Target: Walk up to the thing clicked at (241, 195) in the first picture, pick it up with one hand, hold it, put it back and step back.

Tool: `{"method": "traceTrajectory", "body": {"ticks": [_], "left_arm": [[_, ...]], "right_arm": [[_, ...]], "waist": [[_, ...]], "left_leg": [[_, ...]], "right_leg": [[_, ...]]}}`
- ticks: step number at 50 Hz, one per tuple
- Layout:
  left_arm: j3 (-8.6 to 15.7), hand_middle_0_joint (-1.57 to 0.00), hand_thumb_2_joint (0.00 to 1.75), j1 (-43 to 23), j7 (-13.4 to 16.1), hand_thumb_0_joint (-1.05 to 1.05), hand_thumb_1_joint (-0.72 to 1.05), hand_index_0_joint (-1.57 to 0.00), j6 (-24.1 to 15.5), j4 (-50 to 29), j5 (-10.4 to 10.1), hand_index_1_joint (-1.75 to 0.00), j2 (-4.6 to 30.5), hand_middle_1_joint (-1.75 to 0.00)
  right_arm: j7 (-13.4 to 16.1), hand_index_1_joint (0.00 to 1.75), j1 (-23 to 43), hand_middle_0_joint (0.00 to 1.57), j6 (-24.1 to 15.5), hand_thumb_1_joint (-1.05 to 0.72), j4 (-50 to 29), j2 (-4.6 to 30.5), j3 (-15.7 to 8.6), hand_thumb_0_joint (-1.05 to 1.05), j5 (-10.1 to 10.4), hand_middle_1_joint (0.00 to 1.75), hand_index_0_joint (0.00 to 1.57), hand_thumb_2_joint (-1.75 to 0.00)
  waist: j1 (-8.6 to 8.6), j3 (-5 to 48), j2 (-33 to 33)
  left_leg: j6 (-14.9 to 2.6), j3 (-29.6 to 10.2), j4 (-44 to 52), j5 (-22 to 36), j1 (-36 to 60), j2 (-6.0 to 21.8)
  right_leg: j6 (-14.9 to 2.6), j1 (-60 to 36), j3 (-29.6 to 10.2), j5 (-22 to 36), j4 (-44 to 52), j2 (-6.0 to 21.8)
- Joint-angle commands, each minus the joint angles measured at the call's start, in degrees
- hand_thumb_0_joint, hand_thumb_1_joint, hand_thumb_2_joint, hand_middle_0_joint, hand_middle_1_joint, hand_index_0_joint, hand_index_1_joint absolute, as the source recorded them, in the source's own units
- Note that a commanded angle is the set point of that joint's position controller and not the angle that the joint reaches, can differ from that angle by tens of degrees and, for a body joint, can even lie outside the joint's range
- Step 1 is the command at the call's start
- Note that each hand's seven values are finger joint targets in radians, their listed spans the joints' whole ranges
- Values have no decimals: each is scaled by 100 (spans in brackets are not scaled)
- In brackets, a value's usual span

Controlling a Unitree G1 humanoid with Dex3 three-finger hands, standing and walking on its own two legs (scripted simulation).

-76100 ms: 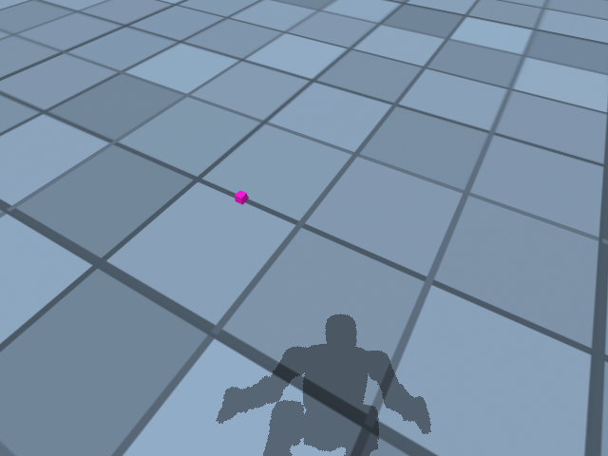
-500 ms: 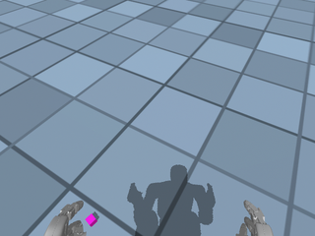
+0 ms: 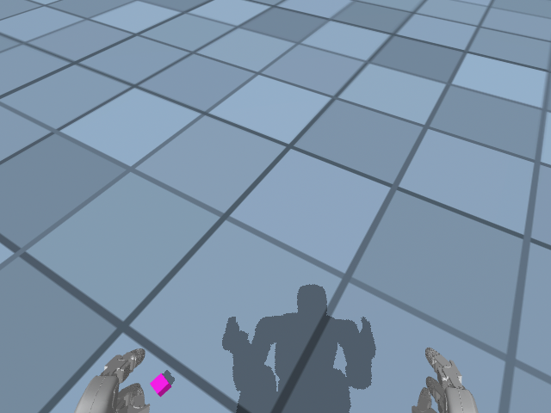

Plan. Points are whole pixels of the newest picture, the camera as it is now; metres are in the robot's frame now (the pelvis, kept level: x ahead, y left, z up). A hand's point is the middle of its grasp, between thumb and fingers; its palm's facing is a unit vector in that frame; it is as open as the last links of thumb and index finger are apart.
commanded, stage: home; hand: left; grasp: from above
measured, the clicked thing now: (160, 385) +0.35 +0.36 -0.70
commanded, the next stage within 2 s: stand in 0.68 s
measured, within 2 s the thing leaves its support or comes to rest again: neither
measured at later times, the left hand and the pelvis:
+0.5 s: hand out of the picture +0.16 +0.17 -0.05, palm faces +0.04 -0.98 -0.21, open 7.4 cm; pelvis +0.00 +0.00 +0.00, yaw +0 degrees
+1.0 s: hand out of the picture +0.13 +0.22 -0.09, palm faces +0.01 -0.95 -0.32, open 7.4 cm; pelvis -0.01 +0.00 +0.03, yaw +0 degrees
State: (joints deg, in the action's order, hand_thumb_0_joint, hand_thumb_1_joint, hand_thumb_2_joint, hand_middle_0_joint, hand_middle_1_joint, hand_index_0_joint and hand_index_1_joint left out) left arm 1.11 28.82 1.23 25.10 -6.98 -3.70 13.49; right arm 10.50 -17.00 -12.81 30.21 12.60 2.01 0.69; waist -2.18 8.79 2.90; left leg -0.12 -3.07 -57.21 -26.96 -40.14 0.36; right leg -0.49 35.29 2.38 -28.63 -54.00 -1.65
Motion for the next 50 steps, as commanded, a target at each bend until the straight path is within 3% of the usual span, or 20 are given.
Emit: {"method": "traceTrajectory", "body": {"ticks": [1,3,6,9,13,16,22,25,28,30,31,36,38,39,40,41,42,44,45,50], "left_arm": [[346,-20,90,-59,48,0,90,-20,-278,-1023,41,-30,537,-30],[458,-20,90,-264,75,0,90,-20,-347,-1364,49,-30,731,-30],[249,-20,90,73,49,0,90,-20,-266,-770,44,-30,424,-30],[478,-20,90,-124,80,0,90,-20,-320,-1191,60,-30,696,-30],[285,-20,90,39,53,0,90,-20,-295,-863,70,-30,466,-30],[435,-20,90,-173,59,0,90,-20,-289,-1214,44,-30,669,-30],[319,-20,90,-47,51,0,90,-20,-254,-915,60,-30,503,-30],[496,-20,90,-231,68,0,90,-20,-301,-1348,41,-30,747,-30],[267,-20,90,105,46,0,90,-20,-245,-752,62,-30,412,-30],[498,-20,90,-192,79,0,90,-20,-294,-1255,44,-30,722,-30],[367,-20,90,-24,59,0,90,-20,-266,-1008,62,-30,593,-30],[402,-20,90,-117,75,0,90,-20,-294,-1232,43,-30,641,-30],[316,-20,90,21,66,0,90,-20,-258,-985,60,-30,521,-30],[368,-20,90,-1727,244,0,90,-20,-1478,1026,788,-30,985,-30],[511,-20,90,-1362,201,0,90,-20,-1904,1909,782,-30,1199,-30],[518,-20,90,-1424,164,0,90,-20,-2123,2131,782,-30,1290,-30],[461,-20,90,-1486,110,0,90,-20,-2234,2265,771,-30,1175,-30],[383,-20,90,-1546,71,0,90,-20,-2377,2714,739,-30,1217,-30],[411,-20,90,-1561,60,0,90,-20,-2397,2931,703,-30,1185,-30],[404,-20,90,-1775,71,0,90,-20,-2536,4017,640,-30,1100,-30]], "right_arm": [[70,30,372,20,-293,-90,-930,736,-299,0,12,30,20,-90],[84,30,330,20,-288,-90,-910,775,-346,0,4,30,20,-90],[70,30,344,20,-287,-90,-918,702,-274,0,8,30,20,-90],[65,30,320,20,-252,-90,-919,748,-324,0,5,30,20,-90],[46,30,355,20,-254,-90,-924,710,-295,0,0,30,20,-90],[48,30,369,20,-252,-90,-965,751,-316,0,13,30,20,-90],[65,30,400,20,-260,-90,-990,699,-295,0,5,30,20,-90],[62,30,341,20,-264,-90,-970,731,-322,0,14,30,20,-90],[58,30,374,20,-274,-90,-972,703,-292,0,7,30,20,-90],[68,30,368,20,-260,-90,-971,730,-320,0,14,30,20,-90],[59,30,383,20,-252,-90,-973,720,-305,0,10,30,20,-90],[65,30,346,20,-253,-90,-968,719,-306,0,15,30,20,-90],[63,30,394,20,-259,-90,-992,704,-301,0,21,30,20,-90],[-278,30,747,20,325,-90,445,1288,-534,0,-645,30,20,-90],[-474,30,788,20,541,-90,571,1296,-646,0,-669,30,20,-90],[-574,30,708,20,621,-90,610,1317,-631,0,-682,30,20,-90],[-646,30,563,20,680,-90,618,1284,-600,0,-701,30,20,-90],[-852,30,619,20,720,-90,834,1218,-567,0,-480,30,20,-90],[-914,30,751,20,742,-90,937,1229,-597,0,-418,30,20,-90],[-982,30,973,20,881,-90,1370,1283,-650,0,-354,30,20,-90]], "waist": [[-36,608,-96],[-7,717,22],[-40,431,-100],[10,589,26],[-21,417,-76],[15,474,16],[-61,404,-152],[11,515,-12],[-81,325,-205],[-4,554,54],[-50,502,-80],[-38,511,-74],[-48,411,-124],[406,-801,-662],[306,-377,-1052],[164,-300,-1085],[80,-434,-633],[324,-202,-86],[384,-267,-274],[412,-307,-199]], "left_leg": [[-100,-33,877,1401,847,2],[-98,-6,816,1550,909,-10],[-117,6,792,1543,768,-21],[-93,1,846,1521,876,-12],[-94,-39,905,1333,775,0],[-98,3,876,1300,764,-20],[-126,45,816,1178,701,-36],[-129,88,796,1124,743,-65],[-139,83,801,1063,661,-52],[-115,86,799,1137,728,-60],[-127,62,807,1102,689,-58],[-129,82,770,1140,722,-56],[-122,57,799,1091,671,-38],[-320,-190,1254,1922,706,67],[-386,-23,1228,1713,1066,27],[-392,-40,1345,1662,1278,56],[-350,-112,1528,1765,1345,52],[-383,-273,1861,1897,1717,130],[-375,-206,1939,1977,1916,146],[-357,-448,2430,1769,2294,254]], "right_leg": [[-6,-39,82,1383,819,-69],[-7,-91,60,1525,802,-51],[18,-15,53,1580,840,-46],[-4,-88,60,1509,829,-49],[-11,-18,90,1332,834,-59],[3,-23,67,1329,881,-45],[33,42,44,1256,946,-29],[25,-22,-9,1217,968,-2],[37,63,12,1174,973,-21],[23,-22,7,1234,948,-10],[35,-10,25,1202,955,-21],[30,-22,6,1248,945,-13],[22,48,30,1180,944,-28],[-167,-1170,-533,1064,1464,512],[-341,-1211,-1070,924,1768,693],[-434,-1191,-1275,1085,1752,779],[-374,-1080,-1150,1209,1743,629],[-195,-1644,-791,1606,1555,608],[-180,-1555,-843,1694,1649,613],[-96,-1853,-699,1478,2113,576]]}}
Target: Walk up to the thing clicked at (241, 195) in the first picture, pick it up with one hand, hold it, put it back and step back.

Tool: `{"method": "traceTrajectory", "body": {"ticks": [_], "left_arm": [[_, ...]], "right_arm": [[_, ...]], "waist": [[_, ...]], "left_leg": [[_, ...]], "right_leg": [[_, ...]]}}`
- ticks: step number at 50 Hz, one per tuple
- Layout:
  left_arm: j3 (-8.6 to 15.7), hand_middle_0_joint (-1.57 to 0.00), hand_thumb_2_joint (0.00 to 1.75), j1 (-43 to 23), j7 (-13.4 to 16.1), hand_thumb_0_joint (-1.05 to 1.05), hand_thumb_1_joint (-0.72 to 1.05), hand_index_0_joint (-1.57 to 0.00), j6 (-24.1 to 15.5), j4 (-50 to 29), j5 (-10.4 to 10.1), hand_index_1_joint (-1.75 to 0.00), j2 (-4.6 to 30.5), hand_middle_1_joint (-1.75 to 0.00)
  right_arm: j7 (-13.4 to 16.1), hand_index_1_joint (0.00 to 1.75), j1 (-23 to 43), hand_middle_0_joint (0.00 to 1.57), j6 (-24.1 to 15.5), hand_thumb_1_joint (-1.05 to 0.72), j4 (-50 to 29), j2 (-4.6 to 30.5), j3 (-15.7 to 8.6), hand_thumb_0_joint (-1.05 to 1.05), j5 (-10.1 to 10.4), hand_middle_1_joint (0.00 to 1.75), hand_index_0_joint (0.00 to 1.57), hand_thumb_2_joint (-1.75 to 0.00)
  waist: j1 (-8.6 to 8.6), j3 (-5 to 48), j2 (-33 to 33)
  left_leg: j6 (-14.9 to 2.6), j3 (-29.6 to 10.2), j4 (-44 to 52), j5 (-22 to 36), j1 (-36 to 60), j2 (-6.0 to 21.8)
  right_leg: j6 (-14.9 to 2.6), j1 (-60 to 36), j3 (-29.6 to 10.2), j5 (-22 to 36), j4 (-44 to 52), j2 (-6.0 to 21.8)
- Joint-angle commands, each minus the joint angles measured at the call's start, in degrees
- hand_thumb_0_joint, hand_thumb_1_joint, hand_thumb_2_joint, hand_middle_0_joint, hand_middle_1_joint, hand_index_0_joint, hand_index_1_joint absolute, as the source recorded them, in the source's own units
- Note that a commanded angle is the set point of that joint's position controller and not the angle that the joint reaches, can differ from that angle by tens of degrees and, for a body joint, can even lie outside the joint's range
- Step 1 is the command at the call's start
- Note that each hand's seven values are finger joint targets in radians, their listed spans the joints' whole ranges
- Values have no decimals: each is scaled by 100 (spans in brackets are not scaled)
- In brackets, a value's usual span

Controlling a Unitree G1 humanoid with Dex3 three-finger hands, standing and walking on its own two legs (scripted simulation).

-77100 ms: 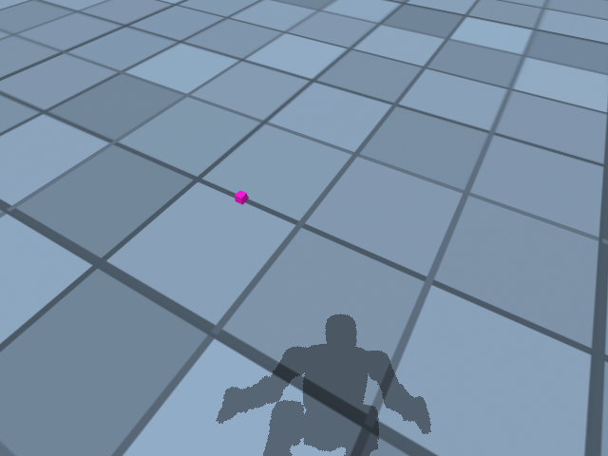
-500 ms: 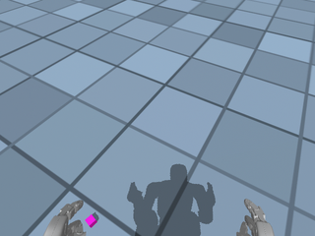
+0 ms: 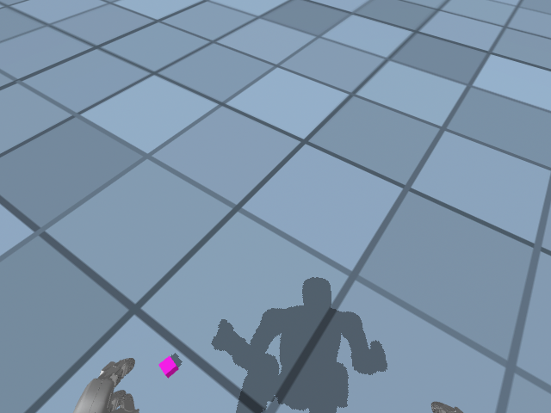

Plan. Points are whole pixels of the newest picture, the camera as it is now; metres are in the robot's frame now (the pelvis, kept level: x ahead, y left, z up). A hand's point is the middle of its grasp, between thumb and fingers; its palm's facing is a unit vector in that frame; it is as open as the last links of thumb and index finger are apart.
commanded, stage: stand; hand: left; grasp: from above
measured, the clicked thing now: (168, 366) +0.36 +0.36 -0.72
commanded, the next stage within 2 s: none
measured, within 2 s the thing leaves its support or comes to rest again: neither
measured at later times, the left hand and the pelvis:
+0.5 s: hand out of the picture +0.05 +0.25 -0.13, palm faces +0.02 -0.94 -0.33, open 7.4 cm; pelvis +0.00 +0.01 +0.03, yaw +0 degrees
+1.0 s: hand out of the picture +0.06 +0.25 -0.12, palm faces +0.00 -0.94 -0.34, open 7.4 cm; pelvis +0.01 +0.01 +0.04, yaw +0 degrees
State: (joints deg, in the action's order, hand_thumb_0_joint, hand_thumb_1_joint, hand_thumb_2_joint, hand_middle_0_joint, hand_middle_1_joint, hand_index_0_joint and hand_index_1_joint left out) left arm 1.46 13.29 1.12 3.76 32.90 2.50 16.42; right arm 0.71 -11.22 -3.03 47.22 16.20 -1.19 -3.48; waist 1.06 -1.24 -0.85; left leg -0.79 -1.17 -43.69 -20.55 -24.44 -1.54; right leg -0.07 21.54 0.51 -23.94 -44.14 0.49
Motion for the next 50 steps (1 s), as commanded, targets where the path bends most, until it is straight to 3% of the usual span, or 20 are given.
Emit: {"method": "traceTrajectory", "body": {"ticks": [1,13,18,21,29,40,45,50], "left_arm": [[375,-20,90,-220,84,0,90,-20,-438,205,20,-30,841,-30],[286,-20,90,-298,141,0,90,-20,-524,1779,-77,-30,964,-30],[257,-20,90,-332,149,0,90,-20,-520,2171,-83,-30,1066,-30],[251,-20,90,-430,160,0,90,-20,-530,2324,-82,-30,1096,-30],[221,-20,90,-501,134,0,90,-20,-511,2686,-99,-30,1137,-30],[199,-20,90,-646,102,0,90,-20,-547,2898,-97,-30,1269,-30],[193,-20,90,-672,84,0,90,-20,-541,2938,-108,-30,1283,-30],[196,-20,90,-711,77,0,90,-20,-557,2967,-128,-30,1308,-30]], "right_arm": [[-2,30,408,20,-70,-90,-259,921,-334,0,64,30,20,-90],[77,30,438,20,107,-90,719,1116,-343,0,147,30,20,-90],[79,30,538,20,140,-90,979,1172,-330,0,185,30,20,-90],[90,30,537,20,149,-90,1109,1175,-318,0,205,30,20,-90],[73,30,669,20,176,-90,1345,1202,-287,0,207,30,20,-90],[40,30,785,20,169,-90,1506,1272,-254,0,229,30,20,-90],[34,30,810,20,179,-90,1542,1337,-236,0,234,30,20,-90],[41,30,785,20,166,-90,1579,1345,-203,0,240,30,20,-90]], "waist": [[72,652,167],[-30,153,232],[-31,70,211],[-47,139,115],[-33,-58,174],[-57,-47,80],[-62,-51,147],[-61,81,102]], "left_leg": [[-291,-656,1163,1140,780,458],[-184,-812,2244,1606,1568,640],[-148,-818,2524,1495,1774,678],[-136,-756,2547,1889,1913,690],[-119,-789,2853,1237,1731,686],[-96,-748,2878,1383,1839,713],[-104,-774,2904,1111,1765,730],[-108,-733,2838,1554,1877,761]], "right_leg": [[-136,-573,-489,1067,1233,367],[-60,-1231,-411,1517,2197,446],[-23,-1362,-392,1561,2456,484],[-16,-1493,-427,1759,2556,547],[-17,-1615,-421,1553,2781,572],[-26,-1562,-467,1451,2969,632],[-42,-1577,-477,1390,2986,629],[-57,-1680,-494,1631,2971,667]]}}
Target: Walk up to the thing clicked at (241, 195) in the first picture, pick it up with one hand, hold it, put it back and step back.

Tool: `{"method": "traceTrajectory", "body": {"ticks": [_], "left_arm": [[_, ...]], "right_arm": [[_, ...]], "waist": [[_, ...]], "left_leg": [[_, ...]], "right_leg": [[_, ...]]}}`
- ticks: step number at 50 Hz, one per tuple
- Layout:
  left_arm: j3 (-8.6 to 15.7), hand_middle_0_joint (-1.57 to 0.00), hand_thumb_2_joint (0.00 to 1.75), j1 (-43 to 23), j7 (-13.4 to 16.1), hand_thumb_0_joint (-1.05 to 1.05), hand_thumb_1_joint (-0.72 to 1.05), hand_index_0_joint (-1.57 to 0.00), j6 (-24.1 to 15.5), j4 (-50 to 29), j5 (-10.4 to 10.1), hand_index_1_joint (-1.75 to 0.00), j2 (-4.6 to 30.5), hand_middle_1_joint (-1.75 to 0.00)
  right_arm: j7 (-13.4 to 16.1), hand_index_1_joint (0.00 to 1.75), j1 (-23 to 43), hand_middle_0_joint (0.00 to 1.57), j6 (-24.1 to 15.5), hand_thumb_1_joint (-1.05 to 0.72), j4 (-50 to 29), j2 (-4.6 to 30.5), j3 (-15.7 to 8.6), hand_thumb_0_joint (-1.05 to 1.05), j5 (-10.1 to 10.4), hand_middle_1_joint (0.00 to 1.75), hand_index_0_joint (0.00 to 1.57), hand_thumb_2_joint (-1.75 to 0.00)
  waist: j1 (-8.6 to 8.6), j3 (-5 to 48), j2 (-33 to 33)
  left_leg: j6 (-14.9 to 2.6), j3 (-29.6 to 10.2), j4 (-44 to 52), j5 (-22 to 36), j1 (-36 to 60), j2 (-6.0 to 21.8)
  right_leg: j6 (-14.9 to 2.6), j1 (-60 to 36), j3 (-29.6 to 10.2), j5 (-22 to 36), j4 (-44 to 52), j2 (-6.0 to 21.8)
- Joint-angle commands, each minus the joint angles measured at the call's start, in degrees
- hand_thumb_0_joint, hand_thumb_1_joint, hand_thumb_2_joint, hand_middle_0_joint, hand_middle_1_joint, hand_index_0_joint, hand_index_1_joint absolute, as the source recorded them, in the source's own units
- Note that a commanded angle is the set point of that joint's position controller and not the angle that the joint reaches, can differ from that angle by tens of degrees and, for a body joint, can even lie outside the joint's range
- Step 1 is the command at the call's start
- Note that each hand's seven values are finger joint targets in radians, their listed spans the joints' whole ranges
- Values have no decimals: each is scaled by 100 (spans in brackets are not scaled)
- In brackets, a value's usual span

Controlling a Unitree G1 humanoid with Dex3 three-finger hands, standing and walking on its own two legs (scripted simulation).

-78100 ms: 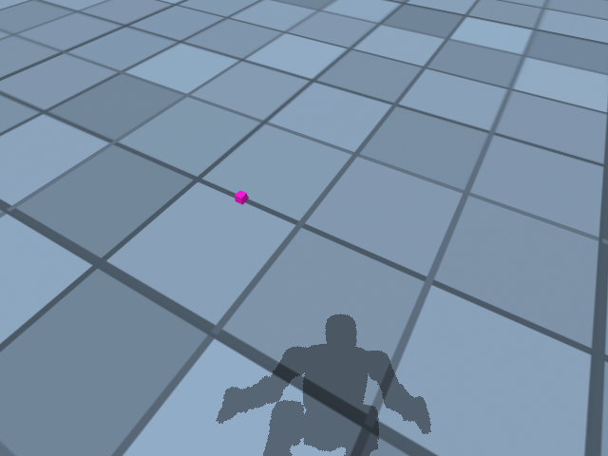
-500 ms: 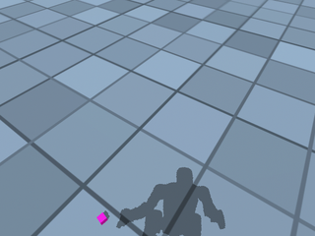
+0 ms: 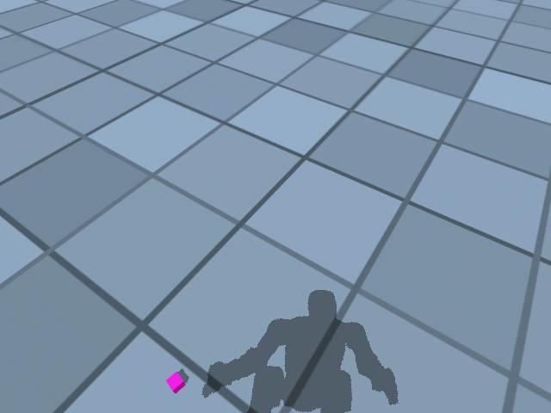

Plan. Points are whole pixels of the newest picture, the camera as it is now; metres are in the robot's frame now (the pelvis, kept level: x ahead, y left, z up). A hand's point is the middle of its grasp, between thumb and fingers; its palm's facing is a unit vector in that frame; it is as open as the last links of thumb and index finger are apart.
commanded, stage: stand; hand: left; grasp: from above
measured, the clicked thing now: (176, 382) +0.36 +0.35 -0.76
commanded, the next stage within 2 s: step back in 1.30 s
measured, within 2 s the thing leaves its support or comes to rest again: neither
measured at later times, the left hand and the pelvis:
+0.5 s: hand out of the picture +0.09 +0.24 -0.16, palm faces +0.01 -0.94 -0.34, open 7.3 cm; pelvis +0.02 -0.01 +0.00, yaw +0 degrees
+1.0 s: hand out of the picture +0.08 +0.24 -0.16, palm faces +0.01 -0.94 -0.34, open 7.4 cm; pelvis +0.01 -0.01 +0.00, yaw +0 degrees
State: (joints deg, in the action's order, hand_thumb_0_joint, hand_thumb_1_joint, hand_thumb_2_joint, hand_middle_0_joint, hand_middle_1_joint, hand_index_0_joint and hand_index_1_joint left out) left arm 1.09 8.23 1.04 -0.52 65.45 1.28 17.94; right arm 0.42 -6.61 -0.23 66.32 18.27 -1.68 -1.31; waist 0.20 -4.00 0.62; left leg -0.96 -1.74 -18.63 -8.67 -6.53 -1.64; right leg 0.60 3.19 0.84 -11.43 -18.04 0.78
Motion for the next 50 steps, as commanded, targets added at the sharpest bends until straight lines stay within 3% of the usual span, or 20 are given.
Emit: {"method": "traceTrajectory", "body": {"ticks": [1,10,33,47,50], "left_arm": [[218,-20,90,-169,81,0,90,-20,-130,-263,3,-30,1118,-30],[247,-20,90,-282,78,0,90,-20,-122,-258,-34,-30,1177,-30],[277,-20,90,-375,46,0,90,-20,-114,-334,-50,-30,1240,-30],[270,-20,90,-401,21,0,90,-20,-136,-335,-55,-30,1289,-30],[258,-20,90,-372,27,0,90,-20,-147,-359,-39,-30,1296,-30]], "right_arm": [[70,30,364,20,-121,-90,-340,1172,-155,0,28,30,20,-90],[89,30,284,20,-129,-90,-295,1179,-120,0,38,30,20,-90],[100,30,343,20,-173,-90,-367,1250,-85,0,46,30,20,-90],[62,30,308,20,-146,-90,-393,1231,-66,0,52,30,20,-90],[60,30,302,20,-149,-90,-419,1247,-78,0,47,30,20,-90]], "waist": [[23,371,-17],[2,468,-59],[13,645,-31],[-33,363,-103],[-29,467,-91]], "left_leg": [[-101,-676,298,417,102,766],[-84,-612,229,1025,158,800],[-79,-579,169,1576,323,874],[-50,-616,293,767,124,819],[-61,-613,250,900,184,841]], "right_leg": [[-110,165,-519,461,380,627],[-121,-9,-516,865,348,656],[-142,-117,-458,1334,245,683],[-149,51,-513,687,428,657],[-149,32,-507,792,432,667]]}}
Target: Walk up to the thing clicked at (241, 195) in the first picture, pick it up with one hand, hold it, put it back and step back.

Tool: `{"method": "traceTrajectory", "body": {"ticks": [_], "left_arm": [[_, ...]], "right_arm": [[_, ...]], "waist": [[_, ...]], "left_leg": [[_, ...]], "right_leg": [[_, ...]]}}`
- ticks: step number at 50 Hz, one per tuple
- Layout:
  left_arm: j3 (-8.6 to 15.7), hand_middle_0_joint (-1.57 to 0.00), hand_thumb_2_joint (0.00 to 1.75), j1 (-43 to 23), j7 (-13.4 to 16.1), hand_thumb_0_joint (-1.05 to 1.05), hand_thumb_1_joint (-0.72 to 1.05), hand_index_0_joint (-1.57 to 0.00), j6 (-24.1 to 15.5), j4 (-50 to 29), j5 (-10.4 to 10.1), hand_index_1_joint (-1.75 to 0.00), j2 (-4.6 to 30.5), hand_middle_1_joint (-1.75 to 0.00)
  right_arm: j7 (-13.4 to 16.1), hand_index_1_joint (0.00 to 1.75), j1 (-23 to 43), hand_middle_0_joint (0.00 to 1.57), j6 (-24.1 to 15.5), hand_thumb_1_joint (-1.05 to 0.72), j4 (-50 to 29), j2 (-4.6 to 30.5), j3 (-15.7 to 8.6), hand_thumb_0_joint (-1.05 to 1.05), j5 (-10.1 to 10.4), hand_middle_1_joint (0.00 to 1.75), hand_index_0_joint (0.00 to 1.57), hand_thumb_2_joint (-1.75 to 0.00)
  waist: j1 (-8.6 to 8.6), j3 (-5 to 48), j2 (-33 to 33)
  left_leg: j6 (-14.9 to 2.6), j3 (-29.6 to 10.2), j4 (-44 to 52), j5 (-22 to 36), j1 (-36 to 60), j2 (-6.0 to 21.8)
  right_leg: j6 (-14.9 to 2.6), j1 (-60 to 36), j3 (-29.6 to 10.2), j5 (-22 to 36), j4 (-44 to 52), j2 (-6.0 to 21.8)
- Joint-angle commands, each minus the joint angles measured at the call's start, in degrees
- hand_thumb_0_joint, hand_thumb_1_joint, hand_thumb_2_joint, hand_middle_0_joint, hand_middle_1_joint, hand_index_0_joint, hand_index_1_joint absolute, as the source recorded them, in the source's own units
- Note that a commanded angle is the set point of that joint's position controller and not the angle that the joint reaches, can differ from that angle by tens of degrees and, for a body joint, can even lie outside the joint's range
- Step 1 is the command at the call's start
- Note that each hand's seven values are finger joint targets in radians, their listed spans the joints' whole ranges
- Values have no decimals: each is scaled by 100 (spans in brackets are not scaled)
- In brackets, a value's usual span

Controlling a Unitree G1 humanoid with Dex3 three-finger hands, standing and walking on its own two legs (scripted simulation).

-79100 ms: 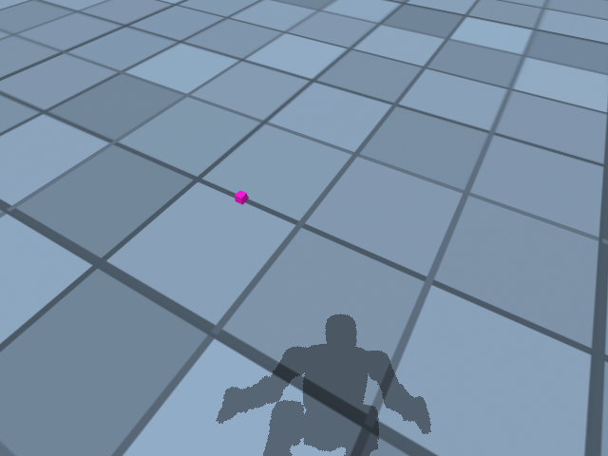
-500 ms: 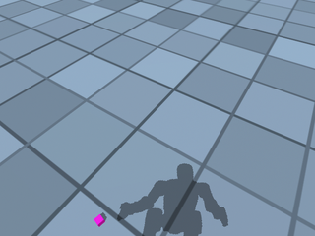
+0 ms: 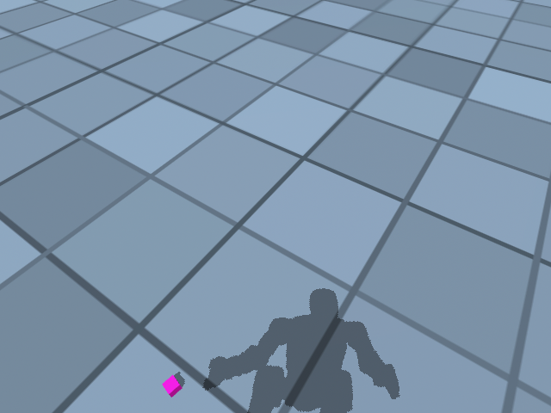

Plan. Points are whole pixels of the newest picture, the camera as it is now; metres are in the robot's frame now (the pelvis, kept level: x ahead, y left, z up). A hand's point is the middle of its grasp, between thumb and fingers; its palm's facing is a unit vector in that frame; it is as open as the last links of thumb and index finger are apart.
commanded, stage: stand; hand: left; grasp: from above
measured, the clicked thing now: (172, 386) +0.34 +0.36 -0.76
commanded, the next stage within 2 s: step back in 0.30 s
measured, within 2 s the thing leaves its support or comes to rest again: neither
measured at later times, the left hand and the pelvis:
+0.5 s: hand out of the picture +0.07 +0.27 -0.17, palm faces -0.01 -0.93 -0.37, open 7.4 cm; pelvis -0.03 +0.01 -0.01, yaw +0 degrees
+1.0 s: hand out of the picture +0.02 +0.31 -0.18, palm faces -0.09 -0.92 -0.38, open 7.4 cm; pelvis -0.12 +0.05 -0.03, yaw -3 degrees
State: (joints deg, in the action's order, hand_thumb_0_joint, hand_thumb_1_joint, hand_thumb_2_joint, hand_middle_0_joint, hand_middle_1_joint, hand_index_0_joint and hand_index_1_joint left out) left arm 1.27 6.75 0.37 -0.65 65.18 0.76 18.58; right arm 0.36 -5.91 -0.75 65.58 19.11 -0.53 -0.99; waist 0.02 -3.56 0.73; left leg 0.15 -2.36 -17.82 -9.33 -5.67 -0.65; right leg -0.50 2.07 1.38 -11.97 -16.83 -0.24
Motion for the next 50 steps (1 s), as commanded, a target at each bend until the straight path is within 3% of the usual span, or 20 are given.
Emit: {"method": "traceTrajectory", "body": {"ticks": [1,14,15,19,20,22,23,24,26,28,29,30,31,32,33,34,35,38,45,50], "left_arm": [[232,-20,90,-211,90,0,90,-20,-140,-340,9,-30,1230,-30],[204,-20,90,-195,73,0,90,-20,-146,-377,-1,-30,1256,-30],[445,-20,90,-135,73,0,90,-20,-65,-448,-128,-30,1703,-30],[505,-20,90,-46,97,0,90,-20,10,-805,-133,-30,1643,-30],[527,-20,90,-153,85,0,90,-20,42,-928,-126,-30,1695,-30],[559,-20,90,-446,97,0,90,-20,86,-1213,-46,-30,1798,-30],[565,-20,90,-547,97,0,90,-20,98,-1324,0,-30,1772,-30],[577,-20,90,-558,86,0,90,-20,106,-1436,69,-30,1791,-30],[588,-20,90,-800,84,0,90,-20,111,-1607,102,-30,1850,-30],[524,-20,90,-716,82,0,90,-20,134,-1698,88,-30,1705,-30],[507,-20,90,-673,81,0,90,-20,163,-1747,43,-30,1683,-30],[488,-20,90,-566,71,0,90,-20,205,-1791,-26,-30,1625,-30],[469,-20,90,-575,76,0,90,-20,242,-1887,-110,-30,1418,-30],[454,-20,90,-568,109,0,90,-20,273,-1946,-121,-30,1204,-30],[456,-20,90,-391,165,0,90,-20,344,-1914,-78,-30,1269,-30],[416,-20,90,-428,193,0,90,-20,341,-1907,-77,-30,1250,-30],[450,-20,90,-492,206,0,90,-20,332,-1899,-58,-30,1298,-30],[524,-20,90,33,182,0,90,-20,351,-1769,-115,-30,1404,-30],[557,-20,90,-227,140,0,90,-20,216,-2055,-8,-30,1380,-30],[599,-20,90,257,72,0,90,-20,168,-1902,19,-30,1322,-30]], "right_arm": [[67,30,246,20,-96,-90,-351,1176,-196,0,13,30,20,-90],[64,30,174,20,-92,-90,-337,1216,-156,0,22,30,20,-90],[32,30,379,20,6,-90,-621,1499,-301,0,60,30,20,-90],[18,30,65,20,91,-90,-946,1364,-388,0,141,30,20,-90],[12,30,8,20,134,-90,-1007,1335,-425,0,133,30,20,-90],[0,30,-176,20,241,-90,-1139,1321,-498,0,107,30,20,-90],[-8,30,-285,20,292,-90,-1201,1315,-530,0,83,30,20,-90],[-31,30,-356,20,323,-90,-1283,1349,-559,0,68,30,20,-90],[-72,30,-577,20,329,-90,-1387,1344,-585,0,89,30,20,-90],[-84,30,-590,20,260,-90,-1457,1266,-585,0,104,30,20,-90],[-72,30,-684,20,208,-90,-1490,1263,-595,0,75,30,20,-90],[-47,30,-597,20,168,-90,-1541,1389,-627,0,17,30,20,-90],[-14,30,-549,20,133,-90,-1626,1604,-690,0,-54,30,20,-90],[4,30,-675,20,103,-90,-1674,1845,-738,0,-96,30,20,-90],[25,30,-770,20,97,-90,-1686,1894,-739,0,-82,30,20,-90],[44,30,-677,20,86,-90,-1752,2062,-745,0,-47,30,20,-90],[80,30,-453,20,94,-90,-1838,2000,-748,0,-34,30,20,-90],[157,30,-19,20,85,-90,-2069,1620,-641,0,-17,30,20,-90],[217,30,-651,20,74,-90,-2037,1661,-659,0,16,30,20,-90],[153,30,-295,20,112,-90,-2180,1755,-604,0,37,30,20,-90]], "waist": [[-8,421,-127],[-19,433,-83],[-42,-263,-155],[-112,573,-293],[-110,656,-450],[-154,677,-891],[-178,600,-1023],[-167,551,-1045],[-274,410,-1138],[-205,434,-944],[-254,486,-768],[-211,514,-161],[-195,622,484],[-228,606,1091],[-216,694,599],[-316,746,841],[-290,717,782],[93,746,714],[-345,653,457],[-117,831,694]], "left_leg": [[-177,-539,144,1018,112,740],[-177,-540,147,958,55,761],[-317,-506,-506,2015,-522,626],[-353,-184,-1497,2171,-454,362],[-322,-71,-1801,1754,-537,192],[-300,-30,-2797,-422,-676,-136],[-335,-132,-3269,-1717,-809,-180],[-374,-267,-3525,-2147,-912,-108],[-397,-324,-3463,-2161,-984,-40],[-292,-21,-2369,-1337,-1151,-71],[-291,64,-1504,-369,-1091,-5],[-348,-235,-867,1597,-808,301],[-580,-1062,-758,3011,-404,826],[-1011,-2014,-690,4099,333,1473],[-1324,-1927,-850,4371,215,1780],[-1438,-2224,-788,4376,30,1949],[-1365,-2084,-746,3789,-131,1843],[-1141,-1177,-1096,3459,157,1316],[-1581,-1416,-1258,3270,670,1639],[-1357,-1227,-1369,1970,-128,1464]], "right_leg": [[-43,154,-564,918,310,770],[-50,159,-599,905,302,769],[-144,535,-569,1852,-265,702],[-643,240,-690,2784,-648,1017],[-831,334,-873,2715,-630,1226],[-1302,749,-1389,2573,-495,1890],[-1464,1037,-1507,2420,-486,2109],[-1554,1208,-1556,2326,-558,2212],[-1430,1395,-1328,2313,-794,2084],[-1072,897,-970,2325,-1289,1603],[-793,716,-782,2230,-1709,1361],[-483,829,-472,1845,-2308,877],[-208,1290,-221,1026,-3103,165],[-154,2427,-456,-1935,-3736,-502],[-142,2352,-926,-2675,-4352,-466],[-154,2382,-1148,-2801,-4663,-538],[-189,2403,-1371,-2587,-4832,-522],[-124,2631,-1243,-1763,-5191,-502],[97,2603,-865,-1903,-3874,-299],[-84,1551,-372,-1256,-2275,-56]]}}
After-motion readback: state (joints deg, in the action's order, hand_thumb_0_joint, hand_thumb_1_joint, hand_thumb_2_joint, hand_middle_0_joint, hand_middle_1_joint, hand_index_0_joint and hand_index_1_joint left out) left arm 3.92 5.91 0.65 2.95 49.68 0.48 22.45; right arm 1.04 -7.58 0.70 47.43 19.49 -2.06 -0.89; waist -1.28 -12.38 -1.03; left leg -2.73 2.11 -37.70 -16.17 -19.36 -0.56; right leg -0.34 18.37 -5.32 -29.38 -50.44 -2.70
